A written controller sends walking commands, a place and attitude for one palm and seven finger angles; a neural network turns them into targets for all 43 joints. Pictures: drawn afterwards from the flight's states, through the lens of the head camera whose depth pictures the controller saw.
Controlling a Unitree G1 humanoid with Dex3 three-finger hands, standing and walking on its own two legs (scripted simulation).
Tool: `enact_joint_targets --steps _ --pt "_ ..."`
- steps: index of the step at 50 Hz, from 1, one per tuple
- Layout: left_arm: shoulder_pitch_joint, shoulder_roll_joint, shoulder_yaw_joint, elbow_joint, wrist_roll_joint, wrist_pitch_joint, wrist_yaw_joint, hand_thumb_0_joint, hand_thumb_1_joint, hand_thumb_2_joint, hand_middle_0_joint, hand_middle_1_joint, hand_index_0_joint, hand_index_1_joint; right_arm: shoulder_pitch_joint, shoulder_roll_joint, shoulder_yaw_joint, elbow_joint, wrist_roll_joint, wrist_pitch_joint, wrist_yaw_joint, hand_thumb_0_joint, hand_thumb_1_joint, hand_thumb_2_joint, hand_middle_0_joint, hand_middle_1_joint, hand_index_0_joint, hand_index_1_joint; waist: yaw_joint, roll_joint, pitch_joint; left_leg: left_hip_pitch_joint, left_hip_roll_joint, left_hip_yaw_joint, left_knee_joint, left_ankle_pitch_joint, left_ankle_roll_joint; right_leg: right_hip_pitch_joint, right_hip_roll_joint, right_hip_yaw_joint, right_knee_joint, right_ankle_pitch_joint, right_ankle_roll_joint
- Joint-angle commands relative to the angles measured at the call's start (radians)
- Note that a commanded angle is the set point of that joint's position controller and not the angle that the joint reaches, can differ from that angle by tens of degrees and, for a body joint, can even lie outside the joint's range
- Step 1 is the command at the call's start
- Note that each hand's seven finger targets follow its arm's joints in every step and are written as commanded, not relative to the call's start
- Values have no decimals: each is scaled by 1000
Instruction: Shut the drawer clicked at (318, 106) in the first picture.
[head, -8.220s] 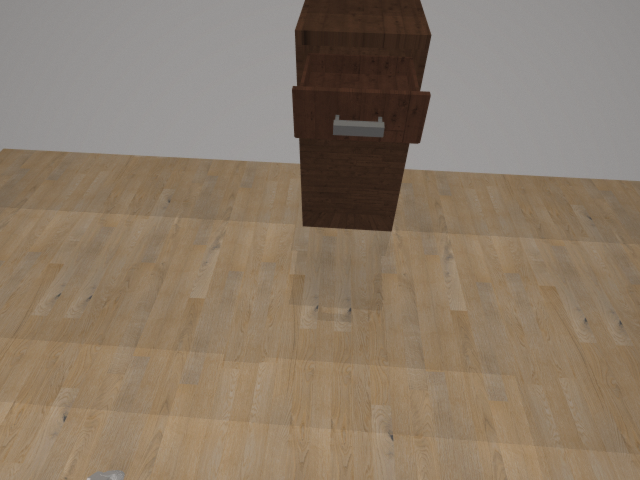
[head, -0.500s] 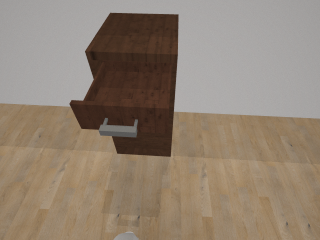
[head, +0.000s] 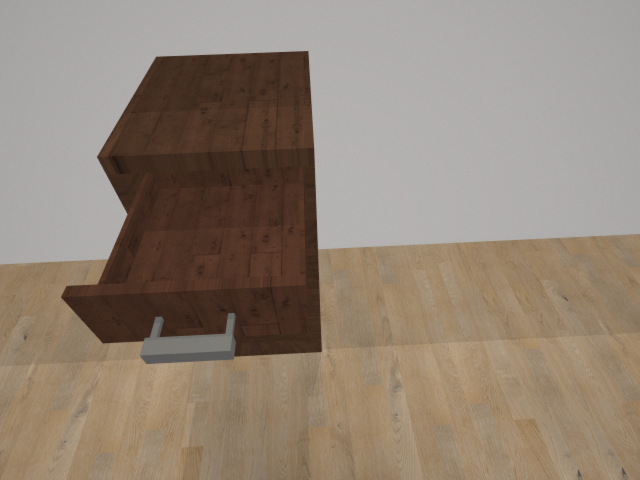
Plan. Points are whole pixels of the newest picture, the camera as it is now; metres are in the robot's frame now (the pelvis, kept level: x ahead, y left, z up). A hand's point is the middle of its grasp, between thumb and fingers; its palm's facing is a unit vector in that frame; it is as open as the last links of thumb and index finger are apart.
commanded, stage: come to a stop and stand still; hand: left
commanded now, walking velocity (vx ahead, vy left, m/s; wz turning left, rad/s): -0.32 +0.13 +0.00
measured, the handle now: (192, 334) +0.34 +0.21 -0.05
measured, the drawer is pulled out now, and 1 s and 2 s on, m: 0.28 0.28 0.26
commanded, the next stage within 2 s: look again from close up in 0.94 s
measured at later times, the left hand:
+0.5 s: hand out of the picture +0.07 +0.22 -0.18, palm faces +0.07 -0.97 -0.24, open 7.3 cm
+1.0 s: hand out of the picture +0.01 +0.24 -0.16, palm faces +0.01 -0.98 -0.22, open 7.4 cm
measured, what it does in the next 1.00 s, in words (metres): steps on the spot: right foot, then left foot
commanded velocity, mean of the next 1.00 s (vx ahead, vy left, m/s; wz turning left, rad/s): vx -0.07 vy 0.04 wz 0.00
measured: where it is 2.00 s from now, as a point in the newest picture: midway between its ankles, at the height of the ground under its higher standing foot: outside the picture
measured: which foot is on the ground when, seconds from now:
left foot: down 0.00-0.02, up 0.04-0.46, down 0.48-1.00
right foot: up 0.00-0.00, down 0.02-1.00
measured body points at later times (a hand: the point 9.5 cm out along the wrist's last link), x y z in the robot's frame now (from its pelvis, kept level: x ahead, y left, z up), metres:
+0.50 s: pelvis +0.02 +0.02 -0.01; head +0.02 +0.02 +0.44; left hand +0.06 +0.27 -0.16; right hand +0.10 -0.22 -0.15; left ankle +0.03 +0.13 -0.74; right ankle +0.08 -0.10 -0.73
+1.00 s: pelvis +0.02 +0.06 +0.00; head +0.02 +0.05 +0.45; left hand +0.01 +0.29 -0.14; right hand +0.02 -0.17 -0.16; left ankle +0.03 +0.13 -0.73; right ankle +0.05 -0.07 -0.73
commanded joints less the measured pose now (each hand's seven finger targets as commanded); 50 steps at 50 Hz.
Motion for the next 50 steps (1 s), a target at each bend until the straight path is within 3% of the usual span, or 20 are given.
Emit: enact_joint_targets --steps 1,2,3,5,7,14,20,21,22,23,24,25,26,28,31,34,36,39,42,50 --pt "277 156 19 55 6 -40 18 0 900 900 -200 -300 -200 -300 30 -42 2 -55 16 -20 6 0 -900 -900 200 300 200 300 105 -247 -46 -406 11 13 322 -79 31 469 -235 309 -244 304 -103" --pt "305 188 14 53 -12 -41 22 0 900 900 -200 -300 -200 -300 11 -64 5 -70 23 -4 -2 0 -900 -900 200 300 200 300 112 -267 -100 -360 -2 -66 468 -315 18 404 -334 406 -314 515 -185" --pt "221 159 2 46 -12 -43 30 0 900 900 -200 -300 -200 -300 2 -65 5 -55 23 6 -9 0 -900 -900 200 300 200 300 82 -231 -92 -326 22 -140 517 -282 14 325 -317 370 -309 682 -205" --pt "93 120 -9 20 -7 -32 48 0 900 900 -200 -300 -200 -300 17 -47 13 -21 30 20 -17 0 -900 -900 200 300 200 300 41 -119 -60 -291 40 -166 493 -220 0 268 -285 254 -251 855 -215" --pt "58 128 -8 3 -4 -17 56 0 900 900 -200 -300 -200 -300 21 -35 10 -11 34 45 -17 0 -900 -900 200 300 200 300 32 -91 -71 -256 16 -151 451 -180 -10 238 -254 180 -239 840 -196" --pt "37 154 21 -29 3 18 64 0 900 900 -200 -300 -200 -300 -47 -73 -18 -73 22 84 -3 0 -900 -900 200 300 200 300 47 -141 -45 -313 -13 -160 513 -120 -30 184 -263 186 -283 618 -216" --pt "22 160 28 -44 8 26 56 0 900 900 -200 -300 -200 -300 -37 -63 -12 -97 22 59 1 0 -900 -900 200 300 200 300 32 -158 -79 -188 -30 -117 201 -22 -14 169 -205 195 -270 302 -175" --pt "70 180 3 -53 4 6 96 0 900 900 -200 -300 -200 -300 -29 -137 -24 -174 30 38 3 0 -900 -900 200 300 200 300 -11 -12 -245 -166 -40 -76 145 -43 -24 320 -229 279 -140 639 -148" --pt "69 193 4 -89 -2 13 90 0 900 900 -200 -300 -200 -300 -39 -88 -15 -200 25 36 3 0 -900 -900 200 300 200 300 4 23 -253 -136 -28 -94 37 23 3 264 -187 199 -91 340 -126" --pt "58 155 -9 -92 -9 19 81 0 900 900 -200 -300 -200 -300 -37 -112 -8 -212 21 34 3 0 -900 -900 200 300 200 300 -1 88 -177 -120 7 -115 -21 77 19 173 -121 137 -65 161 -89" --pt "66 101 -19 -102 -10 33 70 0 900 900 -200 -300 -200 -300 -37 -153 -8 -237 9 32 4 0 -900 -900 200 300 200 300 11 215 -80 -182 129 -254 -86 117 62 74 -34 53 -32 -66 -48" --pt "83 78 -25 -109 -8 43 63 0 900 900 -200 -300 -200 -300 -95 -189 -7 -266 1 42 5 0 -900 -900 200 300 200 300 39 221 21 -314 188 -317 -134 42 112 67 22 25 -27 -159 -34" --pt "72 78 -31 -106 2 54 58 0 900 900 -200 -300 -200 -300 -123 -179 -4 -283 5 41 5 0 -900 -900 200 300 200 300 32 257 92 -392 166 -349 -200 -55 119 79 47 21 27 -169 -30" --pt "119 71 -37 -94 3 56 45 0 900 900 -200 -300 -200 -300 -165 -185 3 -297 7 44 5 0 -900 -900 200 300 200 300 54 155 147 -464 146 -332 -221 -178 129 97 55 51 72 -114 -30" --pt "168 72 -43 -94 0 45 38 0 900 900 -200 -300 -200 -300 -152 -188 7 -291 9 41 5 0 -900 -900 200 300 200 300 60 112 89 -383 133 -312 -202 -177 130 104 54 73 35 -85 -32" --pt "178 82 -51 -96 2 30 39 0 900 900 -200 -300 -200 -300 -116 -170 16 -273 13 36 7 0 -900 -900 200 300 200 300 44 60 111 -350 85 -299 -178 -202 100 103 32 135 -144 -65 -51" --pt "158 86 -51 -99 1 16 40 0 900 900 -200 -300 -200 -300 -75 -177 16 -257 14 35 7 0 -900 -900 200 300 200 300 21 -86 75 -277 62 -278 -143 -181 86 58 16 188 -197 -148 -59" --pt "153 81 -50 -99 -2 11 41 0 900 900 -200 -300 -200 -300 -38 -161 18 -225 14 25 7 0 -900 -900 200 300 200 300 7 -35 47 -198 58 -268 -154 -129 84 20 11 195 -215 -153 -60" --pt "178 68 -54 -78 -2 11 41 0 900 900 -200 -300 -200 -300 -47 -167 26 -204 14 18 6 0 -900 -900 200 300 200 300 24 20 44 -235 81 -295 -206 -159 86 78 26 162 -180 -81 -50" --pt "187 51 -63 -14 -7 3 42 0 900 900 -200 -300 -200 -300 -12 -147 41 -122 18 6 2 0 -900 -900 200 300 200 300 29 7 49 -215 67 -270 -203 -49 80 130 1 164 -214 -14 -52"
